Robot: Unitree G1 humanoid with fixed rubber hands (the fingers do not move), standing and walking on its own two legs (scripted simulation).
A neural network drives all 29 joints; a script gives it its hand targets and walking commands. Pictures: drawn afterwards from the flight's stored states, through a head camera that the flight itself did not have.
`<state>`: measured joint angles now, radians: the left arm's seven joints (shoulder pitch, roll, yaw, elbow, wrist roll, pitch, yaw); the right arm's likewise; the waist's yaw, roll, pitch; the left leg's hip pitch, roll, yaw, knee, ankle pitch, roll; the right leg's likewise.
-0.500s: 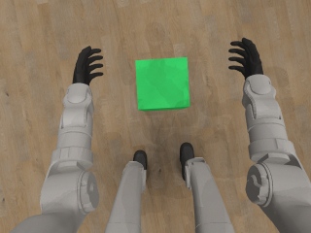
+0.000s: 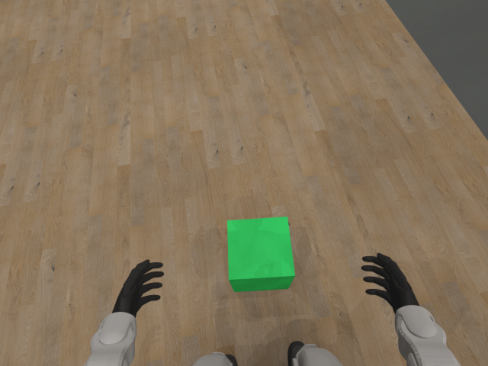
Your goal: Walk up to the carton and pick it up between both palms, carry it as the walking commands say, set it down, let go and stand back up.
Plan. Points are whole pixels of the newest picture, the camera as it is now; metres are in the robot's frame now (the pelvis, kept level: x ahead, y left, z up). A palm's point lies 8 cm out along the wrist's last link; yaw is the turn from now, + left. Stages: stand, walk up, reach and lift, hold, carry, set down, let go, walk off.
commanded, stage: let go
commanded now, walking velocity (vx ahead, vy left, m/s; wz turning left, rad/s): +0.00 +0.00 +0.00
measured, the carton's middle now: (259, 256) +0.43 +0.00 -0.64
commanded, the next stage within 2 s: stand in 0.58 s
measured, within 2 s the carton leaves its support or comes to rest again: neither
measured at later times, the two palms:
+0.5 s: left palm (119, 324) +0.18 +0.23 -0.05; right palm (421, 324) +0.18 -0.24 -0.05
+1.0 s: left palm (85, 341) +0.15 +0.29 -0.08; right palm (454, 336) +0.16 -0.29 -0.08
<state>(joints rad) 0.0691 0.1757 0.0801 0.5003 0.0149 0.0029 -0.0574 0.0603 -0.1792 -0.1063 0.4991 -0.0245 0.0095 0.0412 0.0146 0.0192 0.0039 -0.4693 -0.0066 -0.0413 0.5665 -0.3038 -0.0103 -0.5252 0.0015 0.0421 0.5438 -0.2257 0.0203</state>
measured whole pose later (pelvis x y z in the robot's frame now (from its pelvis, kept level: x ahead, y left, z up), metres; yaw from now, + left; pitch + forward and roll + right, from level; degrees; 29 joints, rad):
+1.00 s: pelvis +0.03 +0.00 +0.01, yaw +1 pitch +0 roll +0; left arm 0.18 0.34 0.03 0.75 0.04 0.01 0.02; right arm 0.20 -0.35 -0.04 0.72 -0.04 0.02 -0.02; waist 0.00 0.01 0.01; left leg -0.15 0.00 -0.05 0.50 -0.35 -0.01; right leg -0.21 0.00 0.03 0.51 -0.29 0.02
